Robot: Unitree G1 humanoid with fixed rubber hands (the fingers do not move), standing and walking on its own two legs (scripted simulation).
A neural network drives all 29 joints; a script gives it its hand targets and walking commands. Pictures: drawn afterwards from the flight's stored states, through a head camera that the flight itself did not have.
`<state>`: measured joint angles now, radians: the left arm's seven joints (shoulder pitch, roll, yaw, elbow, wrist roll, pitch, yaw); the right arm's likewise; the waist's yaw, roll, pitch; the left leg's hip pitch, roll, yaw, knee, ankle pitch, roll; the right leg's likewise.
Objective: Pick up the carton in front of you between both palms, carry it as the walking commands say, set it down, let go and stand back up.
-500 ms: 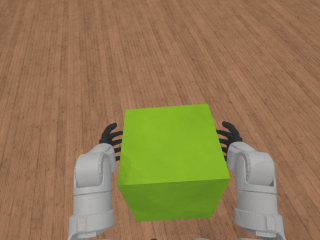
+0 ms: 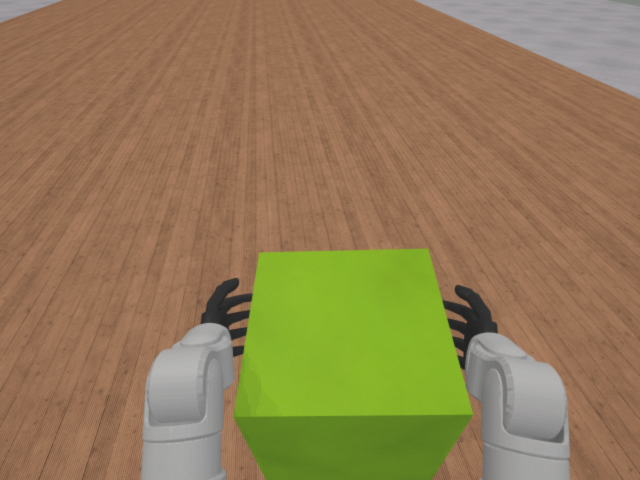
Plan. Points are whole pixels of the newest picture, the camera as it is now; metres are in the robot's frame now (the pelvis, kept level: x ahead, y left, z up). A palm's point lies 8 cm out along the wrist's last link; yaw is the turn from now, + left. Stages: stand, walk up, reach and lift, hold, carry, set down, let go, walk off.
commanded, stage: carry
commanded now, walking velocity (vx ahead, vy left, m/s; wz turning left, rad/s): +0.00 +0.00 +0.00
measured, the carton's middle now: (345, 373) +0.28 +0.00 +0.03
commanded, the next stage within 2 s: none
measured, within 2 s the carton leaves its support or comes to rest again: neither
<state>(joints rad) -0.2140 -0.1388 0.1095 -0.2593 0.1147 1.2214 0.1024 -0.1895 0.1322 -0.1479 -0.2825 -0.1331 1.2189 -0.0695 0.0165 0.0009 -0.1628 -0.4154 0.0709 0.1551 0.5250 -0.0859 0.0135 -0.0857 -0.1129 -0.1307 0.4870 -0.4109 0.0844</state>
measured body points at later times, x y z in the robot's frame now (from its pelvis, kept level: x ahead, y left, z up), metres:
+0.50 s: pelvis +0.20 +0.03 +0.04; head +0.19 +0.03 +0.49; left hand +0.48 +0.17 +0.12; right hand +0.47 -0.13 +0.12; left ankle +0.09 +0.10 -0.70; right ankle +0.15 -0.08 -0.69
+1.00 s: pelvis +0.28 +0.06 +0.01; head +0.29 +0.07 +0.46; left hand +0.57 +0.22 +0.04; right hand +0.57 -0.08 +0.05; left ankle +0.14 +0.11 -0.72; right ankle +0.27 -0.06 -0.71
